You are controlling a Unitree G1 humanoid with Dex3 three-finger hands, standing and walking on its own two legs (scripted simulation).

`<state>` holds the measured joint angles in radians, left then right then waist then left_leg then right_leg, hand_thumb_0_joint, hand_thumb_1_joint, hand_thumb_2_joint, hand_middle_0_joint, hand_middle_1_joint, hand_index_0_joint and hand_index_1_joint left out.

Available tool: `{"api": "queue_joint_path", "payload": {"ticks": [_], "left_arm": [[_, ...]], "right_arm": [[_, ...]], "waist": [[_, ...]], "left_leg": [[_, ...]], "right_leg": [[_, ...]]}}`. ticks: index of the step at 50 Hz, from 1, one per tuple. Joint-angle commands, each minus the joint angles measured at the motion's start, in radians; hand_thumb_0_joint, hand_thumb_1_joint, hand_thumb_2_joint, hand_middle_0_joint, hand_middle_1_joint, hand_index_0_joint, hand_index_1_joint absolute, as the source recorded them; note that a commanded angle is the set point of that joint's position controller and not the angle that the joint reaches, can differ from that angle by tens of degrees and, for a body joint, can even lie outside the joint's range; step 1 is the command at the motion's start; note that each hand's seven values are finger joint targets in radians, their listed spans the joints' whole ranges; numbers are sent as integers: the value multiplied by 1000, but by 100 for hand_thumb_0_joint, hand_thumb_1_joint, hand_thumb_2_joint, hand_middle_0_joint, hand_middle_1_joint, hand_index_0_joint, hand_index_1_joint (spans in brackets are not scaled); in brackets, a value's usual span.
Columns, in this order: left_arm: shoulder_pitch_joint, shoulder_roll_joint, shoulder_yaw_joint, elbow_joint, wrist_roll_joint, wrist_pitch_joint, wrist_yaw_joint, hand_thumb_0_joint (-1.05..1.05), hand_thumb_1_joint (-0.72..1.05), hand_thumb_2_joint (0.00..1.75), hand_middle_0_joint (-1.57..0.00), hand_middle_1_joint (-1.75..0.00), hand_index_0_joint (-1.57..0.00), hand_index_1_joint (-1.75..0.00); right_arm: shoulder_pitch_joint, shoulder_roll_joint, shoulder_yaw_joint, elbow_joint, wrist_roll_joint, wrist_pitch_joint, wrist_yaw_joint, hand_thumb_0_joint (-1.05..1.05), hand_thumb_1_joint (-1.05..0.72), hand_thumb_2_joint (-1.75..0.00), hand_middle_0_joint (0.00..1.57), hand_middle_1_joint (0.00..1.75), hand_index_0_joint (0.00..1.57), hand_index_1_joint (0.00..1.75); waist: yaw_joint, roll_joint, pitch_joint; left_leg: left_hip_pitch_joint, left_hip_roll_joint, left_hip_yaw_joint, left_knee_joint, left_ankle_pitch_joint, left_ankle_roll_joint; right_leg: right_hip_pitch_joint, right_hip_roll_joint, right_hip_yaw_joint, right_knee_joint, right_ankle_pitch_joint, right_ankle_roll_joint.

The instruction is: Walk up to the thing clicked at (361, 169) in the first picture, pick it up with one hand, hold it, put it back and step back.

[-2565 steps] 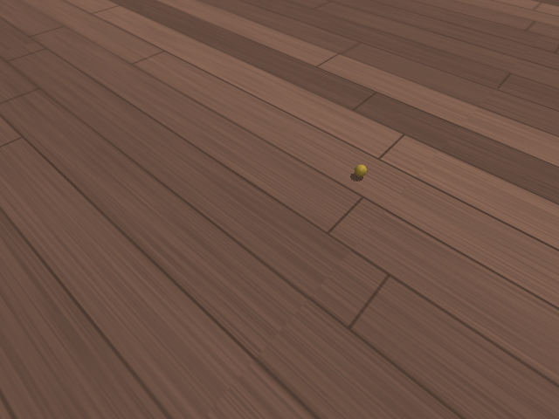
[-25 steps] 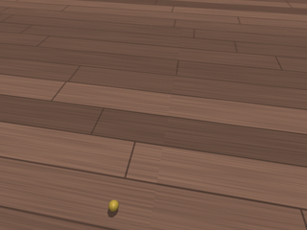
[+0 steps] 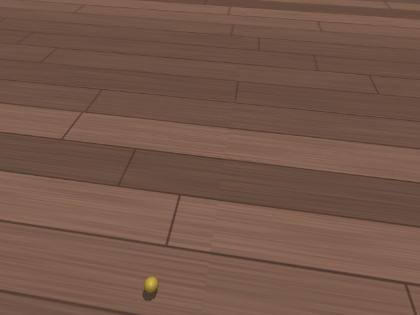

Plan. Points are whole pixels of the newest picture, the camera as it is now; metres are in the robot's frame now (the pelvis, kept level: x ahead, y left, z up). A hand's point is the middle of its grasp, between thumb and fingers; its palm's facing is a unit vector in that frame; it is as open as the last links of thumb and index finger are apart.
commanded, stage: stand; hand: left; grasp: from above
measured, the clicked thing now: (151, 284) +0.38 +0.26 -0.75
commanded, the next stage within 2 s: step back in 0.76 s
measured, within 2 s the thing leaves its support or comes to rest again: neither
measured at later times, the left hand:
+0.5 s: hand out of the picture +0.07 +0.25 -0.16, palm faces +0.01 -0.94 -0.34, open 7.4 cm
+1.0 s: hand out of the picture +0.07 +0.26 -0.17, palm faces -0.04 -0.91 -0.40, open 7.4 cm
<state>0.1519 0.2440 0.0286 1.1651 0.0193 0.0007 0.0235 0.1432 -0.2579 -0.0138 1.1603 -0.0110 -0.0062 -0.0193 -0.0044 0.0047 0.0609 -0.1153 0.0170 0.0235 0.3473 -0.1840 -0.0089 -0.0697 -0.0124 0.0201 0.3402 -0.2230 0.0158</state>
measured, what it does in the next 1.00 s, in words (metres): stands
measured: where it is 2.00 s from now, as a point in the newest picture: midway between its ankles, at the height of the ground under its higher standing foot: outside the picture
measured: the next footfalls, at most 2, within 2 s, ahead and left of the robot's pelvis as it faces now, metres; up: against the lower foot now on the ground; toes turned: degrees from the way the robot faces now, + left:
left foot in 1.48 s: -0.14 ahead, +0.11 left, +0.00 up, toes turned +1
right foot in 1.88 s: -0.27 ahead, -0.14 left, +0.00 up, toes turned +1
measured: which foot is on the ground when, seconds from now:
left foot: down 0.00-1.00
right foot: down 0.00-1.00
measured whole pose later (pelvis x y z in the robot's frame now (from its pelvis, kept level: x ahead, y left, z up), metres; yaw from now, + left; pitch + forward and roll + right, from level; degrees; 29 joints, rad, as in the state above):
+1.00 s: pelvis -0.04 -0.01 -0.02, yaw -1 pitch -1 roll +1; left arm 0.07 0.40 0.04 0.97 0.00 0.03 0.01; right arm 0.04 -0.38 -0.05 0.99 0.01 0.04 0.01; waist -0.01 -0.01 0.17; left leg -0.32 0.02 0.03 0.58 -0.23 0.00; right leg -0.32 -0.01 0.03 0.66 -0.30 -0.02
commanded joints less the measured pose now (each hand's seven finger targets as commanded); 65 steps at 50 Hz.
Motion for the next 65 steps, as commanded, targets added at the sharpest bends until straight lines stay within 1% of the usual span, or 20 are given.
{"api": "queue_joint_path", "payload": {"ticks": [1,10,14,27,37,38,40,44,48,51,52,53,54,55,56,57,59,60,62,65], "left_arm": [[-19,189,31,-56,-2,-20,10,0,90,90,-20,-30,-20,-30],[-36,229,37,-72,-2,-21,4,0,90,90,-20,-30,-20,-30],[-43,238,37,-81,-2,-25,3,0,90,90,-20,-30,-20,-30],[-73,277,30,-97,-6,-27,-4,0,90,90,-20,-30,-20,-30],[-74,280,23,-96,-9,-29,-8,0,90,90,-20,-30,-20,-30],[-83,374,50,-128,-31,-16,-7,0,90,90,-20,-30,-20,-30],[-56,356,52,-160,-36,-12,0,0,90,90,-20,-30,-20,-30],[-78,344,51,-225,-29,5,-1,0,90,90,-20,-30,-20,-30],[-39,329,51,-259,-20,25,-5,0,90,90,-20,-30,-20,-30],[64,330,69,-256,-10,37,-12,0,90,90,-20,-30,-20,-30],[96,332,75,-254,-11,38,-15,0,90,90,-20,-30,-20,-30],[134,333,81,-244,-10,34,-17,0,90,90,-20,-30,-20,-30],[131,348,88,-246,-4,23,-16,0,90,90,-20,-30,-20,-30],[82,440,107,-279,12,8,-15,0,90,90,-20,-30,-20,-30],[9,484,113,-327,20,2,-11,0,90,90,-20,-30,-20,-30],[-42,501,116,-345,18,0,-4,0,90,90,-20,-30,-20,-30],[-142,426,107,-374,20,-2,3,0,90,90,-20,-30,-20,-30],[-165,404,104,-384,21,-1,6,0,90,90,-20,-30,-20,-30],[-101,377,102,-394,19,-1,14,0,90,90,-20,-30,-20,-30],[28,361,103,-377,11,3,23,0,90,90,-20,-30,-20,-30]], "right_arm": [[-17,-185,-30,-52,-5,-19,-11,0,-90,-90,20,30,20,30],[-39,-227,-38,-68,-5,-25,-9,0,-90,-90,20,30,20,30],[-43,-237,-40,-75,-5,-28,-6,0,-90,-90,20,30,20,30],[-63,-268,-36,-76,-4,-25,2,0,-90,-90,20,30,20,30],[-71,-281,-33,-70,-1,-27,5,0,-90,-90,20,30,20,30],[-102,-353,-58,-105,10,-9,9,0,-90,-90,20,30,20,30],[-78,-328,-59,-133,24,2,11,0,-90,-90,20,30,20,30],[-72,-345,-80,-184,23,22,14,0,-90,-90,20,30,20,30],[-83,-373,-97,-243,17,36,16,0,-90,-90,20,30,20,30],[-139,-406,-112,-313,2,38,15,0,-90,-90,20,30,20,30],[-168,-406,-112,-332,-2,40,14,0,-90,-90,20,30,20,30],[-211,-396,-111,-350,2,44,13,0,-90,-90,20,30,20,30],[-200,-351,-97,-348,5,52,14,0,-90,-90,20,30,20,30],[-193,-282,-80,-368,19,57,10,0,-90,-90,20,30,20,30],[-123,-283,-77,-346,15,63,-5,0,-90,-90,20,30,20,30],[-68,-306,-87,-329,15,67,-8,0,-90,-90,20,30,20,30],[-2,-342,-104,-295,30,60,-5,0,-90,-90,20,30,20,30],[32,-354,-102,-282,31,57,-6,0,-90,-90,20,30,20,30],[29,-359,-92,-285,19,51,-9,0,-90,-90,20,30,20,30],[-36,-334,-70,-323,5,43,-14,0,-90,-90,20,30,20,30]], "waist": [[1,-7,-64],[0,5,-33],[1,-15,-73],[-5,-5,-62],[-1,1,-81],[-13,-11,3],[-15,-8,-72],[-26,6,-171],[-19,96,-161],[24,201,-169],[46,187,-151],[79,151,-134],[81,1,-92],[65,-240,-10],[33,-218,-22],[17,-204,-52],[-28,-151,-51],[-36,-152,-69],[8,-126,-107],[79,-122,-117]], "left_leg": [[45,99,-83,-39,190,32],[21,102,-96,-69,99,29],[47,111,-99,-51,187,36],[35,110,-97,-67,122,30],[48,114,-97,-65,165,27],[-21,108,-111,32,341,42],[-4,112,-95,90,415,62],[-26,112,-92,173,397,110],[-112,201,-196,133,302,196],[-250,332,-298,114,295,285],[-298,326,-276,140,263,271],[-349,275,-231,239,220,220],[-343,119,-127,429,83,126],[-486,-119,-63,632,-267,35],[-444,-139,-193,791,-460,25],[-377,-144,-250,905,-466,31],[-364,-140,-245,961,-314,18],[-373,-142,-220,954,-285,6],[-405,-127,-195,925,-307,-8],[-467,-112,-176,744,-357,-16]], "right_leg": [[-32,-94,64,-47,213,-26],[-61,-94,67,-56,112,-29],[-41,-100,64,-46,170,-27],[-50,-104,69,-67,130,-29],[-36,-109,70,-63,167,-32],[-115,-93,80,34,361,-42],[-91,-89,60,96,419,-61],[-124,-79,70,219,355,-101],[-180,-6,29,415,121,-92],[-151,38,22,621,-278,-84],[-127,26,39,580,-286,-89],[-95,6,70,478,-199,-103],[-141,-81,189,193,-30,-116],[-163,-272,494,1,242,-158],[-239,-353,533,8,371,-276],[-329,-366,540,4,323,-322],[-271,-242,368,50,214,-254],[-224,-205,299,80,226,-226],[-105,-241,298,136,329,-257],[85,-243,269,173,493,-259]]}}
